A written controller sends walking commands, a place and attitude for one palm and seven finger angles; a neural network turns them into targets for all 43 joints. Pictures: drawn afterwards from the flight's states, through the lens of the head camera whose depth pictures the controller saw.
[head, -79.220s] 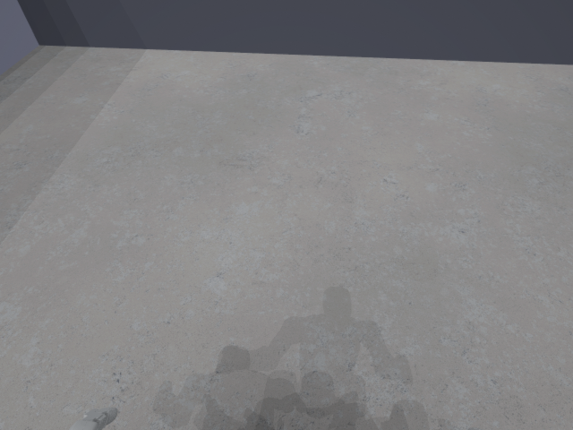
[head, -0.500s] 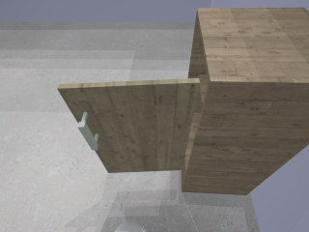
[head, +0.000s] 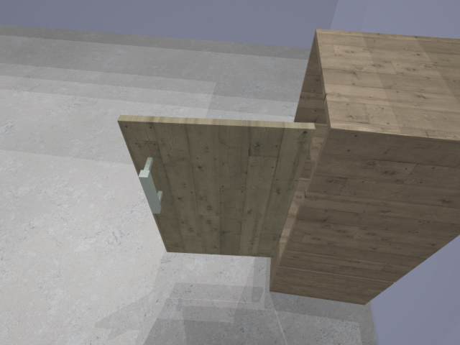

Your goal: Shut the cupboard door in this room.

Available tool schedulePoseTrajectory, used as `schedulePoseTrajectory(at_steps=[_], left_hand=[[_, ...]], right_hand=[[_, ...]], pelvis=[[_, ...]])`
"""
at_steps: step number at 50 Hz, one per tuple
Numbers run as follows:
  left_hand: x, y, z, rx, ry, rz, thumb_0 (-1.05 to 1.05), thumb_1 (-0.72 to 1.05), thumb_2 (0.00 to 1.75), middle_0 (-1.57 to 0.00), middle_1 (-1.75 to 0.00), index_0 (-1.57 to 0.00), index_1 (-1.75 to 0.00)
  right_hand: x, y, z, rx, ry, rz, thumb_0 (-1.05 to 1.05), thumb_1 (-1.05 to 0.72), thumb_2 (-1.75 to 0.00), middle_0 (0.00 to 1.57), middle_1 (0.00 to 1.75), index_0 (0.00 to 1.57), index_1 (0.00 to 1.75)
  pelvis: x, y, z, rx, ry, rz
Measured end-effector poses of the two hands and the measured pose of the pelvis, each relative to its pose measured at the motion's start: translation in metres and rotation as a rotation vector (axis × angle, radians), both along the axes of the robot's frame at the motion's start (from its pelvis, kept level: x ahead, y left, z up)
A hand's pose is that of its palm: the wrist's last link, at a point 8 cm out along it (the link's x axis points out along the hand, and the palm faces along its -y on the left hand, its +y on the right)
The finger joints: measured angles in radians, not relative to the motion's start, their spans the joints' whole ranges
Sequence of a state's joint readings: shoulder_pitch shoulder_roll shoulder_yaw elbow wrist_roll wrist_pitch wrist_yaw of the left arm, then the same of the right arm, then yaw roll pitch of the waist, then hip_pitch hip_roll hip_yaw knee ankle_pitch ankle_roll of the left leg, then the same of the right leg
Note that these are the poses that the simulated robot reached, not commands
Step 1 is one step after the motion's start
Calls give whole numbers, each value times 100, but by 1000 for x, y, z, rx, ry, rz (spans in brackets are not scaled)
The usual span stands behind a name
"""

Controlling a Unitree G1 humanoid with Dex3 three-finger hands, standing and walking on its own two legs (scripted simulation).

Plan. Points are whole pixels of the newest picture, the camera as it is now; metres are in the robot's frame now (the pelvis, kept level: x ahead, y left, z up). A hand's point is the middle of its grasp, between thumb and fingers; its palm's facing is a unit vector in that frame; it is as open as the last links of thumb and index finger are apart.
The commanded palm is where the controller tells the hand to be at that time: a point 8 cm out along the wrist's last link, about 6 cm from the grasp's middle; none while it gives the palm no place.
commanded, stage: come to a stop and stand still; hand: left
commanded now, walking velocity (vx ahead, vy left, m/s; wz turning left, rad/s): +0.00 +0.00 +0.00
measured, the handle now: (153, 186) +0.44 +0.22 -0.04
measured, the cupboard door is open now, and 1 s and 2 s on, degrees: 95 95 95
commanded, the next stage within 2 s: look again from close up in 0.62 s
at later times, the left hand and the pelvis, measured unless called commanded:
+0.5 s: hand out of the picture -0.01 +0.16 -0.17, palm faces -0.01 -0.98 -0.18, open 7.3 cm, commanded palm none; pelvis -0.02 -0.01 +0.00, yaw -1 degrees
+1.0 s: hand out of the picture -0.02 +0.16 -0.18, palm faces +0.00 -0.99 -0.13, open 7.4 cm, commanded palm none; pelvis -0.01 +0.01 +0.00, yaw -2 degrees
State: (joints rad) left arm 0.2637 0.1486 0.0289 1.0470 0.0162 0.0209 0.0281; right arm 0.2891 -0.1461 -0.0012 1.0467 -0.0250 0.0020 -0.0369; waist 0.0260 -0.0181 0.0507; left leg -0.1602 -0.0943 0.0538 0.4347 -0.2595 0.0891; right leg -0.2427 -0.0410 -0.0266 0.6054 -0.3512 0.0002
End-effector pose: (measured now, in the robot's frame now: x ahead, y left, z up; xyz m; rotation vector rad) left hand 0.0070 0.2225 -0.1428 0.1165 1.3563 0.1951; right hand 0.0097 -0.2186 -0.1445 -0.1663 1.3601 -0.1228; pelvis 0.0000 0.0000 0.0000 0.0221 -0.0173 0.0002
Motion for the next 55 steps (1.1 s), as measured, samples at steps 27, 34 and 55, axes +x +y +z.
schedulePoseTrajectory(at_steps=[27,34,55], left_hand=[[-29,-18,1,-18,-18,-80,1,91,90,-20,-30,-20,-30],[-41,-21,-3,-46,26,-71,0,91,90,-19,-30,-20,-30],[-26,-10,-5,-59,38,-68,0,91,90,-19,-30,-20,-30]], right_hand=[[-42,-14,4,8,-20,-41,1,-92,-90,20,30,20,30],[-55,-8,7,5,30,-50,1,-91,-90,20,30,20,30],[-34,16,7,7,21,-54,1,-92,-90,20,30,20,30]], pelvis=[[-24,-11,3,-23,-15,-24],[-22,-8,4,-26,-12,-25],[-8,10,5,-31,-12,-32]])
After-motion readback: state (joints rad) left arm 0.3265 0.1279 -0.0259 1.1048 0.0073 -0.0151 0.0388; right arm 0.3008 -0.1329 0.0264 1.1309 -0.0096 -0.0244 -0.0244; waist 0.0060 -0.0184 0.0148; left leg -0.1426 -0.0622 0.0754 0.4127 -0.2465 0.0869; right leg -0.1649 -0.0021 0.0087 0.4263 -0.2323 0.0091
